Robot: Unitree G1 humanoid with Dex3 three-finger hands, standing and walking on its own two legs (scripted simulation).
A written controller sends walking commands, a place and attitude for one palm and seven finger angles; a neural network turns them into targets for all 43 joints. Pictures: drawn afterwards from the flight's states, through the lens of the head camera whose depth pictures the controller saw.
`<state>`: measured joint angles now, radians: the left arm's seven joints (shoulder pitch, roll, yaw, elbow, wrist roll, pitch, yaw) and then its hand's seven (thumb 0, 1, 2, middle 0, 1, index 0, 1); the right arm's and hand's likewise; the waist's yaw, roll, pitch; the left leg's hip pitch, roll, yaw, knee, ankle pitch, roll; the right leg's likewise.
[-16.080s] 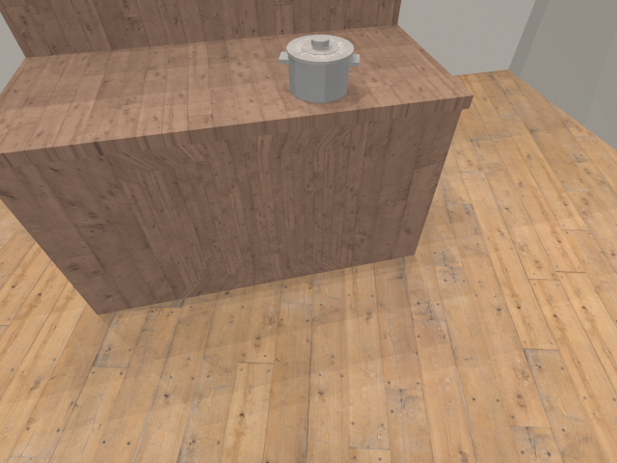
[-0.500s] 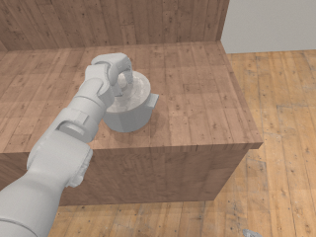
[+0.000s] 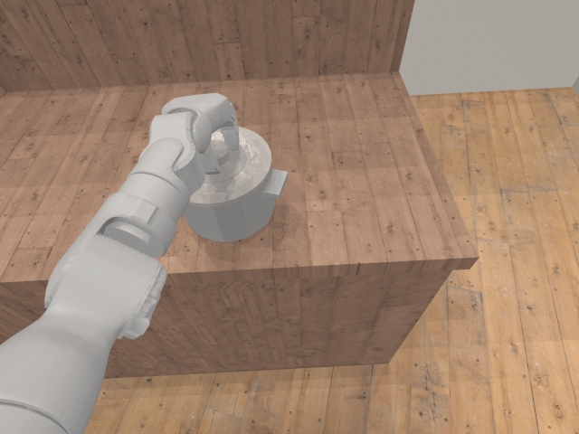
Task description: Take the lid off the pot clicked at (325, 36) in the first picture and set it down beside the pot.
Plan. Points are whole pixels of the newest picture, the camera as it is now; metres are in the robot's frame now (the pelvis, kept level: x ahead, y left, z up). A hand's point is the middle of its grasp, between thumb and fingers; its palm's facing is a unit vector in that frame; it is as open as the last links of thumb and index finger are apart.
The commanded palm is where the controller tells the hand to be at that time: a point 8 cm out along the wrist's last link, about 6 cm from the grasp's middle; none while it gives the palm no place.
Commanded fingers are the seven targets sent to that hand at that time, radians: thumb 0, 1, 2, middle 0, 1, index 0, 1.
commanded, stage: lift the lid straight up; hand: left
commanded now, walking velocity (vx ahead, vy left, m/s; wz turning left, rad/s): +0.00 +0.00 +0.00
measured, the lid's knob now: (213, 153) +0.51 +0.09 +0.10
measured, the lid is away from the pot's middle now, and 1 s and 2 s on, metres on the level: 0.00 0.01 0.03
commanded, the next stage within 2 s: move the lid sideways beside the pot in 1.88 s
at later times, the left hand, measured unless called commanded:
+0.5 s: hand (200, 129) +0.48 +0.09 +0.17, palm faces -0.32 -0.06 -0.94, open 7.5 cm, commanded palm +0.47 +0.10 +0.24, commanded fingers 0.00 0.72 0.85 -0.88 -1.06 -0.86 -1.05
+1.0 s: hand (189, 100) +0.48 +0.10 +0.22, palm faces -0.29 -0.05 -0.96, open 7.5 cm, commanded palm +0.48 +0.09 +0.28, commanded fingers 0.00 0.72 0.85 -0.88 -1.06 -0.86 -1.05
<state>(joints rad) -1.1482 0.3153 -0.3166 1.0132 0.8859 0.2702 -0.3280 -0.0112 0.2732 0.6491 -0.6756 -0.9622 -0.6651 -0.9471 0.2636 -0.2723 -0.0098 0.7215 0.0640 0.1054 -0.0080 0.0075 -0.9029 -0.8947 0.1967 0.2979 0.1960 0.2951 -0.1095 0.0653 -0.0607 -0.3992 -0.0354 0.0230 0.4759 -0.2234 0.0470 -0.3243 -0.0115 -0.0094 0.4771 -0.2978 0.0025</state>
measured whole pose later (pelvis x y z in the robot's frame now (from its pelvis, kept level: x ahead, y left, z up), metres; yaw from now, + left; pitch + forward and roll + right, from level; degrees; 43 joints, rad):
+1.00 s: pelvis -0.01 +0.00 +0.00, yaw +1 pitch +7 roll +0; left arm -1.35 0.34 -0.33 1.02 0.90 0.32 -0.45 0.00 0.27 0.64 -0.68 -0.96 -0.67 -0.95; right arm 0.26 -0.27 0.00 0.72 0.06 0.04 0.00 0.01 -0.90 -0.89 0.20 0.30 0.20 0.30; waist -0.10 0.07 -0.05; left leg -0.37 -0.05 0.01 0.45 -0.20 0.05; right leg -0.30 -0.03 -0.02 0.46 -0.29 0.01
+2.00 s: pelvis -0.01 +0.01 +0.00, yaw +1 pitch +8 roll +0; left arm -1.51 0.38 -0.32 1.07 0.93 0.37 -0.52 0.00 0.27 0.64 -0.68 -0.96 -0.68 -0.95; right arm 0.25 -0.27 0.02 0.72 0.06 0.02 0.00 0.01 -0.90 -0.89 0.20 0.30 0.20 0.30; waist -0.10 0.06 -0.06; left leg -0.38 -0.05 0.01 0.44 -0.19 0.06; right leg -0.30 -0.03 -0.02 0.44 -0.27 0.01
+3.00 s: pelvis -0.01 +0.01 +0.00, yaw +1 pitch +8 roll -1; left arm -1.43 0.61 -0.26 1.01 0.97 0.24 -0.57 0.00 0.27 0.64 -0.68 -0.96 -0.68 -0.95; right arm 0.27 -0.28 0.01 0.71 0.08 0.08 -0.01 0.01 -0.90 -0.89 0.20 0.30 0.20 0.30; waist -0.10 0.04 -0.04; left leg -0.40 -0.05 -0.01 0.47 -0.20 0.06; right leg -0.30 -0.02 -0.03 0.43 -0.26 0.02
